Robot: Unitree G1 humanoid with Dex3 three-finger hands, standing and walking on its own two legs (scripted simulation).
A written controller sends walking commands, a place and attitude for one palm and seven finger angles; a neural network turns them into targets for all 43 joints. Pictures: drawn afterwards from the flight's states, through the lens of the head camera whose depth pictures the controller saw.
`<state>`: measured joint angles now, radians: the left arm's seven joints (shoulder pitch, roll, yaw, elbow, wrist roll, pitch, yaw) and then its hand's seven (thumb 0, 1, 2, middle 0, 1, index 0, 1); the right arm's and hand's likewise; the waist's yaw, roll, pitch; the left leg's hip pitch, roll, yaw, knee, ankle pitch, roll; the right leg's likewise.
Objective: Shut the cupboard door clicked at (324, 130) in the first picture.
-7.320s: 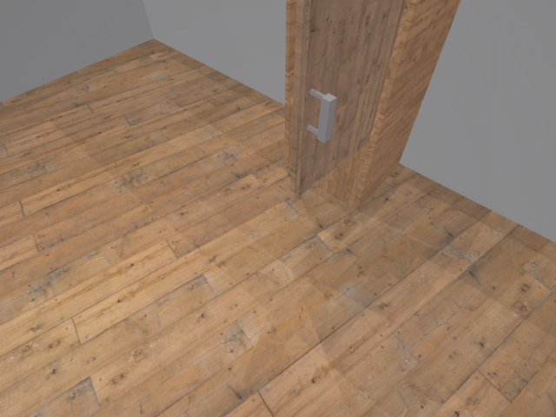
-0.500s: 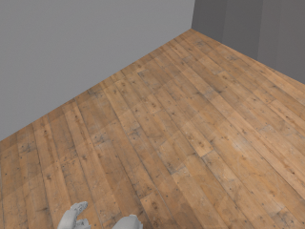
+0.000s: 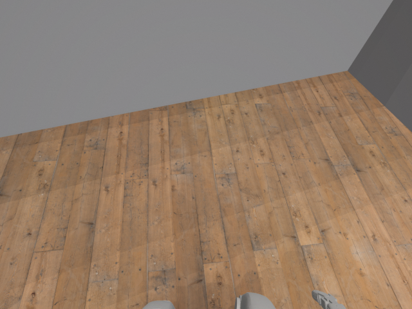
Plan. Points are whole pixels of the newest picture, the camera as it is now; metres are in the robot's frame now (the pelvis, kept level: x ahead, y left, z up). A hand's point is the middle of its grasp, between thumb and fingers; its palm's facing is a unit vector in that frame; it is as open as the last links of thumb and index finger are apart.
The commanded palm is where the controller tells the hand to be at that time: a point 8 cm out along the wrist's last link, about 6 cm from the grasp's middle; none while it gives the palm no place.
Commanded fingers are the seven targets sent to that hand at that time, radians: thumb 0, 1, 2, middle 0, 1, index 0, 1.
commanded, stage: walk to a spot facing it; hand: left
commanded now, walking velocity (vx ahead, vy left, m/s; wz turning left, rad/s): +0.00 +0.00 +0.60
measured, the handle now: out of the picture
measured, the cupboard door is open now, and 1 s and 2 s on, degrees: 86 86 86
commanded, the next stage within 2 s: none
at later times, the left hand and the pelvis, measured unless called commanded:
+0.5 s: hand out of the picture +0.07 +0.14 -0.14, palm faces +0.25 -0.93 -0.28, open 7.3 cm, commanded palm none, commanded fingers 0.00 0.90 0.90 -0.20 -0.30 -0.20 -0.30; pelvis +0.01 -0.07 +0.01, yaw +17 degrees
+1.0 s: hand out of the picture -0.08 +0.17 -0.18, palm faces +0.61 -0.77 -0.21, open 7.3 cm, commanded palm none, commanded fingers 0.00 0.90 0.90 -0.20 -0.30 -0.20 -0.30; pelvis +0.02 -0.02 +0.00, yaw +36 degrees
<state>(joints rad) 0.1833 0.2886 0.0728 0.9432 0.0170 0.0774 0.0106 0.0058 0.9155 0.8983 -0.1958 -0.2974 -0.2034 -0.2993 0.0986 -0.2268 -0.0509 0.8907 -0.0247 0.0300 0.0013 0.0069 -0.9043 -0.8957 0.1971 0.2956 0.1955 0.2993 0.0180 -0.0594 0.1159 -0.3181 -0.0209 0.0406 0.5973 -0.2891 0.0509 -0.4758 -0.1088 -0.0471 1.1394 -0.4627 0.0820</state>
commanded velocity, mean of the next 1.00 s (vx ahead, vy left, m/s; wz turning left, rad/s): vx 0.10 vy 0.00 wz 0.60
